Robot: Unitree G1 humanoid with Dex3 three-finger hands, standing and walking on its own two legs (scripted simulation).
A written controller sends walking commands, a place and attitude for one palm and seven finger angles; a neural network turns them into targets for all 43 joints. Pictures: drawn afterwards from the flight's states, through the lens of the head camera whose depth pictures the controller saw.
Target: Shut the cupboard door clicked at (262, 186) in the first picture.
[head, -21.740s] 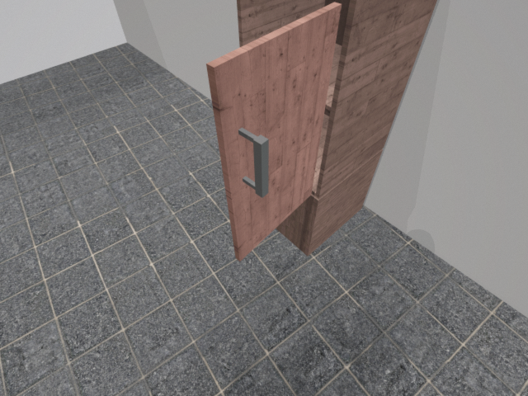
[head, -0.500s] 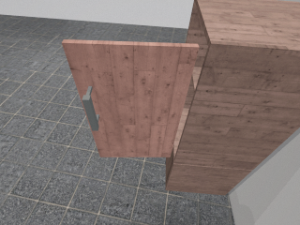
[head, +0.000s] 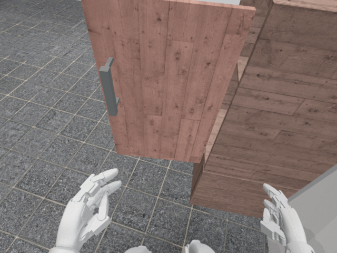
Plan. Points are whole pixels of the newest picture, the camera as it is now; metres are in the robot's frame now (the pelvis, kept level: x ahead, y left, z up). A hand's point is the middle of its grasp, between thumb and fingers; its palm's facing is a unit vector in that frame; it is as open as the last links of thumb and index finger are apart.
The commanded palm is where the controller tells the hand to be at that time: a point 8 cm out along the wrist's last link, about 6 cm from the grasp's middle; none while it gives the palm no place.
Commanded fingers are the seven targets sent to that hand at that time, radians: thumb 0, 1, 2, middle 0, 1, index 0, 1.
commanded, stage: raise the hand and make a fist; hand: left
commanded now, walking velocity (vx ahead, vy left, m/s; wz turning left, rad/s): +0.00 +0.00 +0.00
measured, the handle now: (111, 88) +0.49 +0.19 +0.12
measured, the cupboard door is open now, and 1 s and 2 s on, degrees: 95 95 95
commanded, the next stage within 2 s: bring the fist close to the handle in 1.52 s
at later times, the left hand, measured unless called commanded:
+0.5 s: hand (92, 196) +0.22 +0.17 +0.08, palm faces +0.02 -1.00 -0.05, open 3.9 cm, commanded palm +0.18 +0.22 +0.08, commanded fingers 0.00 0.90 0.90 -1.02 -1.20 -1.02 -1.20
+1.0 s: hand (78, 179) +0.23 +0.19 +0.11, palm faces +0.00 -1.00 -0.04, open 3.1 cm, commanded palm +0.21 +0.25 +0.11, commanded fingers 0.00 0.90 0.90 -1.30 -1.50 -1.30 -1.50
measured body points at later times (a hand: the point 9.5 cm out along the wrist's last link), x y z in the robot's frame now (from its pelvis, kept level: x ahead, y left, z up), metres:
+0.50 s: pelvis +0.02 -0.02 +0.01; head +0.07 -0.02 +0.46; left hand +0.21 +0.22 +0.08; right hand +0.17 -0.25 -0.07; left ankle +0.00 +0.06 -0.66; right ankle +0.05 -0.10 -0.66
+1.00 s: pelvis +0.02 +0.00 +0.03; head +0.05 +0.01 +0.48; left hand +0.23 +0.25 +0.11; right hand +0.22 -0.20 -0.03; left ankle +0.00 +0.06 -0.66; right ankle +0.05 -0.10 -0.66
